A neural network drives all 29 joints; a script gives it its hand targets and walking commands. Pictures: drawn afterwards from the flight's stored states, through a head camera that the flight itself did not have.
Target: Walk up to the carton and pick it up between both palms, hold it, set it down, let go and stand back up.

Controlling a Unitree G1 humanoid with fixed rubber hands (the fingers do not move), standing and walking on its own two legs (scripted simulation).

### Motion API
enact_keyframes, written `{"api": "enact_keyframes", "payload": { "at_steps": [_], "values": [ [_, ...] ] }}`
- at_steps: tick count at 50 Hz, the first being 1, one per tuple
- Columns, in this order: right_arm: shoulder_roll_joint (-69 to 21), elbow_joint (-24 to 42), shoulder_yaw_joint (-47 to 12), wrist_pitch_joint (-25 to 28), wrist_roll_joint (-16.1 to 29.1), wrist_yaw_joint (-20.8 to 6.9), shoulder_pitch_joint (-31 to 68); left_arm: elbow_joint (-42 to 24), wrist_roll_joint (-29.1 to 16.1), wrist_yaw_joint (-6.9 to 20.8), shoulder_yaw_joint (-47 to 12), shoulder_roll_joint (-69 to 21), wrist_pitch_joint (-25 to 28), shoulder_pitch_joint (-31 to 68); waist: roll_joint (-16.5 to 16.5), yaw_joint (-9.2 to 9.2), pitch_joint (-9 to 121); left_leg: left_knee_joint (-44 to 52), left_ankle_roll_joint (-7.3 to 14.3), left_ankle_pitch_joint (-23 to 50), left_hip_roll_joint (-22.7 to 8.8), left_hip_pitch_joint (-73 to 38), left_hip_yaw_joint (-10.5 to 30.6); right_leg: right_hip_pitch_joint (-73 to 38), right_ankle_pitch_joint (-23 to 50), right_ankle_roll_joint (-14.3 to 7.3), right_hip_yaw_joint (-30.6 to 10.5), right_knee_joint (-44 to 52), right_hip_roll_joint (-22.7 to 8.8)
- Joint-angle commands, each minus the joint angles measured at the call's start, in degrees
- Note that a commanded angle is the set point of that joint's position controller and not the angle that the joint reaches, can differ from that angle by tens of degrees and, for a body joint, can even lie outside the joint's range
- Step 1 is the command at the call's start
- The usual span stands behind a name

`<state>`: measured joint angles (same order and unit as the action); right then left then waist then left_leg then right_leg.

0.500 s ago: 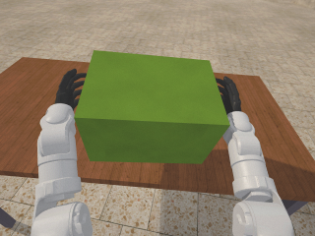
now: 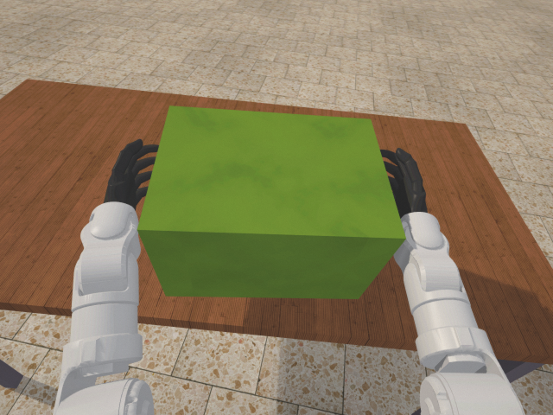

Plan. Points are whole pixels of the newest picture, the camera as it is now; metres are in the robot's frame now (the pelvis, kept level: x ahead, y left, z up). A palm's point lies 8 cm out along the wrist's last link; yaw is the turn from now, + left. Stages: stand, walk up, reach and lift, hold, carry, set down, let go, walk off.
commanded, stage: set down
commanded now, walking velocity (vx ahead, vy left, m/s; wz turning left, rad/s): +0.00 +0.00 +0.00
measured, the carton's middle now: (268, 207) +0.39 +0.01 +0.11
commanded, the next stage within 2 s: none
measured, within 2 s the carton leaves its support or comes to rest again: rests again in 1.78 s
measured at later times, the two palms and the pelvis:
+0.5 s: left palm (135, 200) +0.39 +0.20 +0.12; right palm (400, 213) +0.38 -0.19 +0.12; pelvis -0.01 +0.00 +0.00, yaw -1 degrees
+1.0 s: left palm (139, 201) +0.41 +0.21 +0.10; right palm (387, 212) +0.40 -0.19 +0.09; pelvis +0.01 +0.01 +0.00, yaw -2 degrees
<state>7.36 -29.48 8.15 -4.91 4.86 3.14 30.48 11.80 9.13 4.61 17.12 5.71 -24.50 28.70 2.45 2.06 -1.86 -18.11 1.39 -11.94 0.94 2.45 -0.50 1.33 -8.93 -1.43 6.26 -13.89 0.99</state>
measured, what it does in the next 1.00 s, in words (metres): stands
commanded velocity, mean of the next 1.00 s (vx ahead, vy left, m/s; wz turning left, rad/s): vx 0.00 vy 0.00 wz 0.00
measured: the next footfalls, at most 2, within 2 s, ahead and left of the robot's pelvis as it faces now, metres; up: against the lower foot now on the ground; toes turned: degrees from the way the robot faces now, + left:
none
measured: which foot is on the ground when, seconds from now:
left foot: down 0.00-1.00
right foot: down 0.00-1.00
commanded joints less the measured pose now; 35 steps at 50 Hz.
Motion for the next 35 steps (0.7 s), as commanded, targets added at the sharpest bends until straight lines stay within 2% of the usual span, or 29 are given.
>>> {"api": "enact_keyframes", "payload": {
  "at_steps": [1,6,13,22,35],
  "values": [
    [-21.5,13.0,-16.9,5.0,-0.7,-6.5,36.1,-4.7,-5.0,6.5,-22.9,-21.7,3.8,33.1,-3.9,0.18,24.1,0.1,-5.1,23.9,0.6,-1.8,-0.9,-11.8,20.3,2.4,-0.6,-2.6,0.3],
    [-21.5,8.2,-13.2,6.7,-3.7,-7.4,38.2,1.2,-5.3,5.6,-22.7,-23.0,6.7,37.3,-4.3,0.02,24.2,0.6,-5.5,21.9,-0.2,-3.6,-0.7,-7.2,14.0,2.2,0.2,-1.3,0.4],
    [-22.6,0.5,-8.4,9.0,-7.7,-8.7,41.1,11.0,-4.3,4.5,-19.3,-23.9,10.9,41.4,-3.2,-1.71,24.2,1.7,-4.6,18.4,-0.6,-2.0,-1.5,-5.8,10.2,2.4,0.2,-0.6,0.0],
    [-25.6,-4.8,-5.7,11.0,-10.7,-9.4,43.6,17.7,-3.0,3.8,-16.0,-24.5,15.1,45.4,-2.1,-3.48,27.5,1.9,-3.5,18.8,-0.1,1.4,-3.0,-9.9,14.9,3.1,-1.1,-1.8,-0.7],
    [-27.2,-8.0,-3.7,12.0,-13.0,-9.5,42.8,20.9,-2.6,3.5,-15.0,-24.7,18.1,47.3,-2.9,-3.31,31.2,0.4,-4.2,24.7,-0.2,1.7,-3.3,-11.4,21.8,3.1,-1.5,-3.3,-0.6]
  ]
}}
